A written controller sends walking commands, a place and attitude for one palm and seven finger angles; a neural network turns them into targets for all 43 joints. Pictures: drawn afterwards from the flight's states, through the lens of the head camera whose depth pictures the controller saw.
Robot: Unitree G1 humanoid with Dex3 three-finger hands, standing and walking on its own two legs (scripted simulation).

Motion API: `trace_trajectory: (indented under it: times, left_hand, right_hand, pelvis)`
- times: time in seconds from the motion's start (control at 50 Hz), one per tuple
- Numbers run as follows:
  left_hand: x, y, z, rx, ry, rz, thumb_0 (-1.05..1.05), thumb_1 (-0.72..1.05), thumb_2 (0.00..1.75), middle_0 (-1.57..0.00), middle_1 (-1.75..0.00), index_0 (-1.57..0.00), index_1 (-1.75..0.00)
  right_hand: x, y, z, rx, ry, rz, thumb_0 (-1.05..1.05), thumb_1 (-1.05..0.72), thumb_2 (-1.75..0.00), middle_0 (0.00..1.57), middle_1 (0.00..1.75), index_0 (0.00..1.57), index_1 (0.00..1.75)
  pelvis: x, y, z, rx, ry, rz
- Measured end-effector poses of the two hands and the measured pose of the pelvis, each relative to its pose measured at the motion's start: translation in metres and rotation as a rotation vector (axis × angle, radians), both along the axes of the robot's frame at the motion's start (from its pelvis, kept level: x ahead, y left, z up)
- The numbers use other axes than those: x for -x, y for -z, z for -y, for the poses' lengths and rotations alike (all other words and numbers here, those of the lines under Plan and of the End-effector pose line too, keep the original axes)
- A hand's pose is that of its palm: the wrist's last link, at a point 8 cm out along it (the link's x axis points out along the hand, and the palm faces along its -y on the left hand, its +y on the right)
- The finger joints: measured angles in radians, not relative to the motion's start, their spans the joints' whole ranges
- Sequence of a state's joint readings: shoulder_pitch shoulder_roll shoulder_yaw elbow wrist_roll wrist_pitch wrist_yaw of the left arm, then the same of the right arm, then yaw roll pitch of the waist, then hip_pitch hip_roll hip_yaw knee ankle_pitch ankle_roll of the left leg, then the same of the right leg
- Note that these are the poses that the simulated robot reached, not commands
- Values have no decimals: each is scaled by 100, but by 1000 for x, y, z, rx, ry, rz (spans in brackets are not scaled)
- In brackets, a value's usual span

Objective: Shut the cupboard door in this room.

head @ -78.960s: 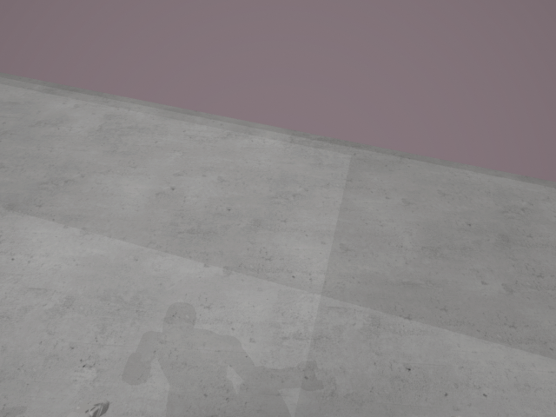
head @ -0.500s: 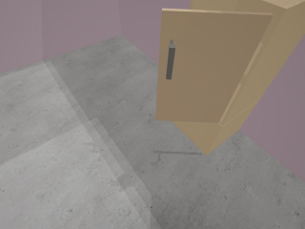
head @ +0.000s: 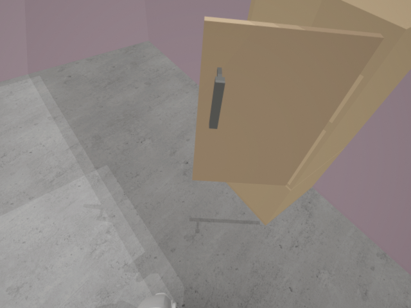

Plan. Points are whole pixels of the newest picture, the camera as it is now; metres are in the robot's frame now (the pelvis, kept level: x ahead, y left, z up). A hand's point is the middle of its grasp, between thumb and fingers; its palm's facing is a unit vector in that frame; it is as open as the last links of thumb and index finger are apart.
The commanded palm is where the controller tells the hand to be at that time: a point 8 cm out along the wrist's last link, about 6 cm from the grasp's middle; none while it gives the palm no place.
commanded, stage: take the last steps up to it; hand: left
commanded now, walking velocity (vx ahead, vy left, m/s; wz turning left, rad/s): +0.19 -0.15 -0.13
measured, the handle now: (216, 99) +0.56 +0.02 +0.08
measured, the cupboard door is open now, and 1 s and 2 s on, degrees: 51 51 51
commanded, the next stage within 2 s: come to a stop and stand still in 0.16 s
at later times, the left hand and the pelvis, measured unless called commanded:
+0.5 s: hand (167, 250) +0.26 +0.10 -0.16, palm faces -0.12 -0.97 -0.23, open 7.4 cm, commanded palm none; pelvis +0.14 -0.08 +0.01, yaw -5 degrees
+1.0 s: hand (119, 297) +0.16 +0.19 -0.17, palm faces +0.06 -0.98 -0.21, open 7.4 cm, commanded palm none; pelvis +0.11 -0.02 +0.02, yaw -2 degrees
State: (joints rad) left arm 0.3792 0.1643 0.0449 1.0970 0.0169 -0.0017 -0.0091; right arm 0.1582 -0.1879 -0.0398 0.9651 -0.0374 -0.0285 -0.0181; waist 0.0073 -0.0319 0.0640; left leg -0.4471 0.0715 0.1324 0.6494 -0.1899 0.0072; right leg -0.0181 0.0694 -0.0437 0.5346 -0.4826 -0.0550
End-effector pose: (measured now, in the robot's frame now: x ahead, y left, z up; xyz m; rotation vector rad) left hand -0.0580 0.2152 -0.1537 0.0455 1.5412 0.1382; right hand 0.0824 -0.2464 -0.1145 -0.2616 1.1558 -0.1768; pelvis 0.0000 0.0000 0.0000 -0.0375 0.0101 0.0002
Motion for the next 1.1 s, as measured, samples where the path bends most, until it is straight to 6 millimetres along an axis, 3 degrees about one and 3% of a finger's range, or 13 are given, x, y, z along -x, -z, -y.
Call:
trace_trajectory:
  times: [0.08,0.24,0.38,0.48,0.56,0.62,0.72,0.82,0.86,0.94,1.1]
  left_hand:
    - [-48,1,-13,-2,60,12,1,91,90,-20,-30,-20,-30]
    - [-189,-31,-22,-49,114,249,1,91,90,-20,-30,-20,-29]
    - [-278,-41,15,-75,193,320,1,91,90,-20,-30,-19,-29]
    - [-317,-30,58,-103,236,358,1,91,90,-20,-30,-20,-29]
    - [-320,-33,83,-89,242,342,1,91,90,-20,-30,-20,-29]
    - [-316,-37,85,-91,201,346,0,92,90,-21,-30,-20,-30]
    - [-304,-38,64,-108,156,362,0,92,90,-21,-30,-21,-30]
    - [-280,-23,26,-106,116,366,0,91,90,-21,-30,-21,-30]
    - [-267,-13,10,-100,91,351,0,91,90,-21,-30,-20,-30]
    - [-234,-13,-12,-101,54,270,1,91,90,-20,-30,-20,-30]
    - [-166,-26,-28,-111,44,120,1,91,90,-20,-30,-20,-29]
  right_hand:
    - [-19,-8,-7,5,27,41,0,-91,-89,20,30,21,29]
    - [8,-20,-4,-23,116,-137,0,-91,-89,20,30,21,29]
    - [26,-13,19,-74,220,-277,0,-91,-89,20,30,21,29]
    - [17,16,51,-115,269,-344,0,-91,-89,20,30,21,29]
    - [-11,26,70,-105,257,-327,0,-91,-89,20,30,20,29]
    - [-40,23,78,-91,214,-278,0,-91,-89,20,30,20,29]
    - [-90,10,79,-58,131,-155,0,-91,-89,19,30,20,29]
    - [-121,-5,59,-15,66,-20,0,-91,-90,19,30,20,29]
    - [-122,-7,47,2,49,17,0,-91,-90,19,30,20,29]
    - [-110,-19,21,6,26,4,0,-91,-89,19,30,20,29]
    - [-77,-13,-12,-46,51,-53,0,-92,-89,20,30,21,29]
  pelvis:
    - [-25,-4,-3,-10,49,20]
    - [-69,-29,9,13,59,15]
    - [-112,-29,42,-1,71,2]
    - [-141,-7,75,-49,83,-4]
    - [-143,-8,77,-47,70,1]
    - [-140,-13,76,-56,62,-2]
    - [-131,-15,67,-52,43,-10]
    - [-121,-8,46,-35,33,-3]
    - [-117,-2,36,-25,29,6]
    - [-113,-12,24,-18,36,24]
    - [-102,-24,7,-27,51,12]
